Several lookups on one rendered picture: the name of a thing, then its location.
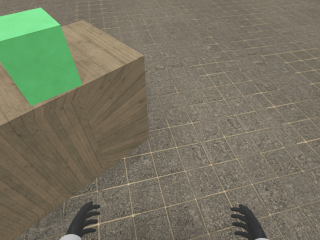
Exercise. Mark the pedestal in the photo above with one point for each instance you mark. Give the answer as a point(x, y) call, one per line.
point(53, 149)

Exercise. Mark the right robot hand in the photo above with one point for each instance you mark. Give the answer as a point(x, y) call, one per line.
point(252, 226)

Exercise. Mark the left robot hand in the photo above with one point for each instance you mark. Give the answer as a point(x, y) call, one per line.
point(79, 222)

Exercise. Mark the carton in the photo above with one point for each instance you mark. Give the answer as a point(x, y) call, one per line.
point(35, 53)

